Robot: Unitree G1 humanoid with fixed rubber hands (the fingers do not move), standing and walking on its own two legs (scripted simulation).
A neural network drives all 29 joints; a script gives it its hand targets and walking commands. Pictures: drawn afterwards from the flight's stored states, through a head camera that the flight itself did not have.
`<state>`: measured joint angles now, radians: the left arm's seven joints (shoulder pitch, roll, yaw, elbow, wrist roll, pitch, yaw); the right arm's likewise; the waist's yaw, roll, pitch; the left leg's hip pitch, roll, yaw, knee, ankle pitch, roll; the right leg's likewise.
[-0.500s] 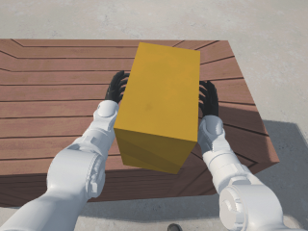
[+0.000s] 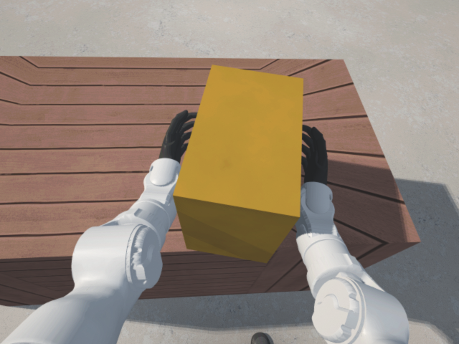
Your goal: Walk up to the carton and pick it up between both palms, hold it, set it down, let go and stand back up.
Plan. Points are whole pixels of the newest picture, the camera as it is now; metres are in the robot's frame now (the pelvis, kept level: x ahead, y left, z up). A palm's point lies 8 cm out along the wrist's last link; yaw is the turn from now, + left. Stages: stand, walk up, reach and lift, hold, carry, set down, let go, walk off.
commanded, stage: reach and lift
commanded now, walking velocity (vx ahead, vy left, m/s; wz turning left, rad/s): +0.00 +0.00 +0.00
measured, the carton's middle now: (240, 169) +0.43 -0.02 +0.01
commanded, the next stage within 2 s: none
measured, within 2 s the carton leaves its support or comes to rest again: leaves its support in 1.70 s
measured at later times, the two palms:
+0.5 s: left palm (172, 154) +0.46 +0.10 +0.03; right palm (313, 175) +0.40 -0.15 +0.03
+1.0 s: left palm (172, 155) +0.45 +0.10 +0.03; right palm (311, 177) +0.40 -0.14 +0.03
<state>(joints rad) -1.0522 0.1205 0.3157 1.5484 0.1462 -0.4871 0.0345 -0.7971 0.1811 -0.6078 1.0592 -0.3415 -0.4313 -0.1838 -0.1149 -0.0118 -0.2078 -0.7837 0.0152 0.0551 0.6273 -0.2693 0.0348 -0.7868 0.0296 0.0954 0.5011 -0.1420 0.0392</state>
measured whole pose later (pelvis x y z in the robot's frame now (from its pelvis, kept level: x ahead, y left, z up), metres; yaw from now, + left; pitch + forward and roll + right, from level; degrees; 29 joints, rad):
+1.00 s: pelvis +0.00 +0.00 +0.00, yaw +0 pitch +24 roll -2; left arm -1.05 0.11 0.32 1.59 0.15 -0.54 0.05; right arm -0.78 0.19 -0.62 1.11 -0.34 -0.53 -0.22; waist -0.10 0.00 -0.21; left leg -0.78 0.02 0.06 0.63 -0.27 0.03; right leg -0.78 0.03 0.09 0.50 -0.14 0.04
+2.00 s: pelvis -0.01 +0.00 +0.00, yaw +0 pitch +22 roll -2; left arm -0.96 0.11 0.05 1.39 0.02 -0.24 0.13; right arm -0.73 0.16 -0.40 0.98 -0.21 -0.22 -0.26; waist -0.08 0.03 -0.32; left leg -0.76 0.03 0.06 0.65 -0.27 0.03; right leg -0.76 0.05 0.09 0.50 -0.12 0.04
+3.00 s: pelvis -0.04 -0.01 +0.02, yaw +1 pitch -2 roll -1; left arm -0.91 0.00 0.19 0.95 0.11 0.35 0.20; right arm -0.88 0.05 -0.40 0.95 -0.12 0.18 -0.14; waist -0.02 0.03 -0.12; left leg -0.27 0.01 0.05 0.50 -0.21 0.03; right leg -0.28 0.02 0.09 0.40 -0.10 0.04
